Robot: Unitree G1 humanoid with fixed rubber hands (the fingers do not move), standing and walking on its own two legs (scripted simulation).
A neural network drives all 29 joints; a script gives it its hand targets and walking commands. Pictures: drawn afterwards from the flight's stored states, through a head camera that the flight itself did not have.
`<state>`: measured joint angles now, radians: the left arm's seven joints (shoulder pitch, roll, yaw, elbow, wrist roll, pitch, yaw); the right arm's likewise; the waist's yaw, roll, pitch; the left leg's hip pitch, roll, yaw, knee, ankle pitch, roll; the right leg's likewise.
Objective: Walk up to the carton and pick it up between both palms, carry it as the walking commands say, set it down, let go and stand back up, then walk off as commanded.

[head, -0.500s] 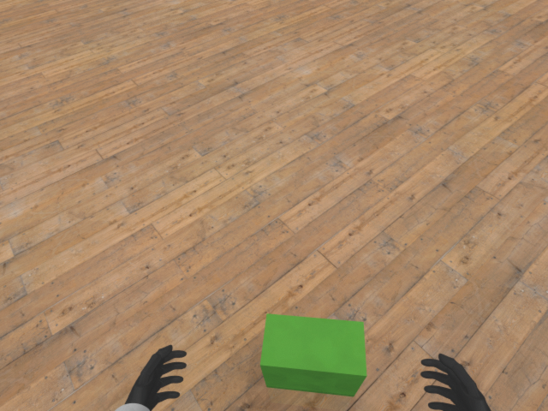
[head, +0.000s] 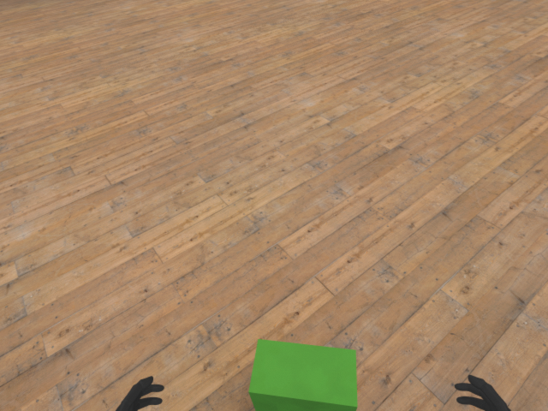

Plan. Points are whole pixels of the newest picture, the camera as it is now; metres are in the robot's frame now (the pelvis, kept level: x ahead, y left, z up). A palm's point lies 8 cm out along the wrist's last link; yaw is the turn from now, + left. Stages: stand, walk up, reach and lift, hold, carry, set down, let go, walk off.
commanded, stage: stand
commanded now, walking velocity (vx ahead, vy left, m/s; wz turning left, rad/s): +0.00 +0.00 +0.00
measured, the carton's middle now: (304, 386) +0.37 +0.00 -0.64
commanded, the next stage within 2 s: walk off in 1.66 s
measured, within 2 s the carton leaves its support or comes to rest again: neither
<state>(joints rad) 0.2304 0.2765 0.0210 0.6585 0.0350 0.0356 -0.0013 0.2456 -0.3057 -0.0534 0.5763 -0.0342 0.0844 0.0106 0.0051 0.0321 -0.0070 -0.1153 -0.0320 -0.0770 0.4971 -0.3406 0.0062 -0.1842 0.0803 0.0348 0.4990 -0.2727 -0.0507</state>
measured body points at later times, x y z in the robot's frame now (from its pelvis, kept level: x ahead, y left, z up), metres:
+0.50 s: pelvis -0.01 +0.01 +0.01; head -0.06 +0.00 +0.45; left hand +0.08 +0.31 -0.10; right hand +0.08 -0.29 -0.10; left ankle -0.04 +0.12 -0.74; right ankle +0.00 -0.09 -0.74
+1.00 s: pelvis -0.04 +0.03 +0.01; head -0.07 +0.02 +0.46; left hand +0.03 +0.33 -0.11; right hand +0.02 -0.29 -0.11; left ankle -0.04 +0.12 -0.74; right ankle +0.00 -0.09 -0.74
